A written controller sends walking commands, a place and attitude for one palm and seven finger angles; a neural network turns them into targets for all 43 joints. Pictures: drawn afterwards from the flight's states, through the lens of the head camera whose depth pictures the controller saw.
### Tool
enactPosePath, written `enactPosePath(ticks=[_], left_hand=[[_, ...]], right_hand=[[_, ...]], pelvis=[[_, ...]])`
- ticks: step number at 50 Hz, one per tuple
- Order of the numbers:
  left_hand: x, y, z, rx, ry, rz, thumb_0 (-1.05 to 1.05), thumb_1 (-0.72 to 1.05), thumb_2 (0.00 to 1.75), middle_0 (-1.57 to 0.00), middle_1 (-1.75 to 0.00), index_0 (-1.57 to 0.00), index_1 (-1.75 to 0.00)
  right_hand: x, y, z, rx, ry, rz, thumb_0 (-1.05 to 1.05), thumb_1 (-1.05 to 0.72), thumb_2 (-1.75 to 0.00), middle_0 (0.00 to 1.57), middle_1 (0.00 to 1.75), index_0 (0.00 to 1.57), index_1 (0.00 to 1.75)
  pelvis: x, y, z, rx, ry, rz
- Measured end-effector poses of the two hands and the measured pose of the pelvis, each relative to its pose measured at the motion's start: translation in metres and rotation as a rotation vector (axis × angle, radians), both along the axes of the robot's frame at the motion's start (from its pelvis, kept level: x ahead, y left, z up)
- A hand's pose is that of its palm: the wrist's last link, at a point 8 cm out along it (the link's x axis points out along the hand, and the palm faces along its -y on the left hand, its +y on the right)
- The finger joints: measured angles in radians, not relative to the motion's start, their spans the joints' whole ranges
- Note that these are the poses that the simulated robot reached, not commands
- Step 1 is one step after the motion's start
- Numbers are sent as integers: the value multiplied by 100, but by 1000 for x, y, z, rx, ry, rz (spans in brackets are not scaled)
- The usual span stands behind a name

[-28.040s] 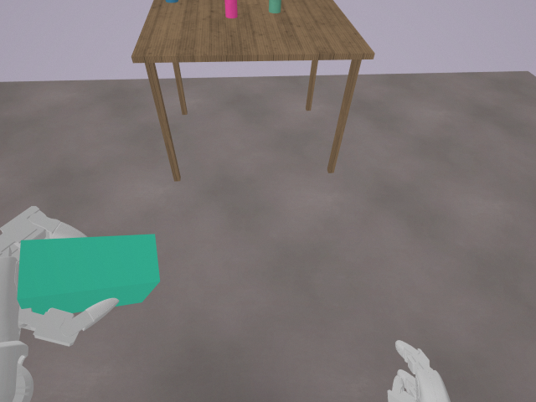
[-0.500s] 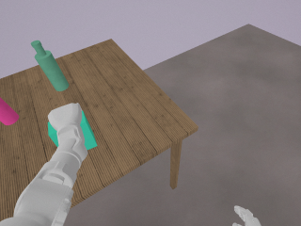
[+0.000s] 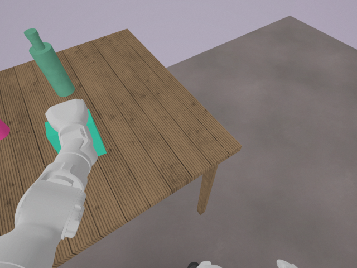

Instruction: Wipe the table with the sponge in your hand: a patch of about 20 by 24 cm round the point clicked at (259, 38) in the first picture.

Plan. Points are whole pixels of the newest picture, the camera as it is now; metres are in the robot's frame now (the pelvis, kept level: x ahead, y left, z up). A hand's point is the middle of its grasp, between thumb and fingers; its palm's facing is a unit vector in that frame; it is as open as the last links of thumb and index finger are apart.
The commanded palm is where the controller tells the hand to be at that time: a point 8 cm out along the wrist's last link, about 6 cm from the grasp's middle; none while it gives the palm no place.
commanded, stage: wipe back along the third lane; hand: left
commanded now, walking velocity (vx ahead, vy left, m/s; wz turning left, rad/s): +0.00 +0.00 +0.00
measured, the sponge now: (80, 143) +0.43 +0.25 -0.01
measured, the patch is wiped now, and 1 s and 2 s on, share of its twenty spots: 0.95 0.95 0.95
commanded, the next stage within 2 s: slide back across to the middle lane in 1.80 s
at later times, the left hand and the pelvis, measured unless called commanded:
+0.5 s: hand (76, 131) +0.44 +0.25 +0.03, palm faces -0.01 -0.02 -1.00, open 9.7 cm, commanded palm +0.39 +0.22 +0.06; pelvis +0.05 +0.04 +0.01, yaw +0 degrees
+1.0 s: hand (82, 145) +0.40 +0.22 +0.03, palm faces -0.01 -0.05 -1.00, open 9.7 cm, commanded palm +0.34 +0.19 +0.06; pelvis +0.07 +0.05 +0.02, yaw +1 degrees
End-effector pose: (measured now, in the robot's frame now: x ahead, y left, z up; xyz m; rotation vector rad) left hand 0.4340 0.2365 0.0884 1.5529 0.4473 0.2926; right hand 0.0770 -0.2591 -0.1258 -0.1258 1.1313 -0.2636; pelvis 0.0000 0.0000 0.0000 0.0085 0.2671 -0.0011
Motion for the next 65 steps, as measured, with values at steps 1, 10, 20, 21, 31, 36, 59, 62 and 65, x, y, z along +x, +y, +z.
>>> enactPosePath(ticks=[1,10,20,21,31,36,59,62,65], left_hand=[[2,1,0,1,0,-1,0,-51,108,-77,-134,-81,-134],[14,8,-2,-2,-1,-13,0,-51,108,-78,-134,-81,-134],[-1,8,-2,-12,-80,-44,-1,-49,107,-76,-135,-79,-134],[-2,8,-2,-13,-83,-44,-1,-49,107,-76,-135,-79,-134],[-19,-2,0,-28,-86,-34,-1,-47,105,-74,-135,-77,-135],[-24,-7,0,-32,-74,-40,-1,-47,105,-74,-135,-77,-135],[-74,-32,1,-58,-87,-90,1,-46,105,-73,-136,-77,-136],[-80,-37,0,-53,-84,-94,1,-46,105,-73,-136,-76,-136],[-84,-40,0,-59,-85,-88,1,-46,105,-73,-136,-76,-136]], right_hand=[[0,2,0,1,4,0,1,-90,-90,20,30,20,30],[11,19,3,22,13,3,1,-90,-90,20,30,20,30],[62,44,15,63,-35,56,1,-91,-90,20,30,20,30],[69,47,17,66,-45,64,1,-91,-90,20,30,20,30],[154,80,40,105,-168,164,1,-91,-90,20,30,20,30],[188,96,53,117,-212,215,1,-91,-90,20,30,20,30],[193,98,63,158,-240,244,1,-91,-90,20,30,20,30],[189,96,62,164,-247,243,1,-91,-90,20,30,20,30],[185,92,61,169,-252,241,1,-91,-90,20,30,20,30]], pelvis=[[1,1,0,-1,3,0],[16,15,3,-10,18,-7],[36,29,11,-19,-20,-5],[37,31,11,-20,-25,-4],[55,45,16,-26,-80,11],[61,47,17,-28,-99,22],[56,43,18,-21,-176,9],[52,40,17,-18,-183,7],[49,36,17,-14,-187,4]])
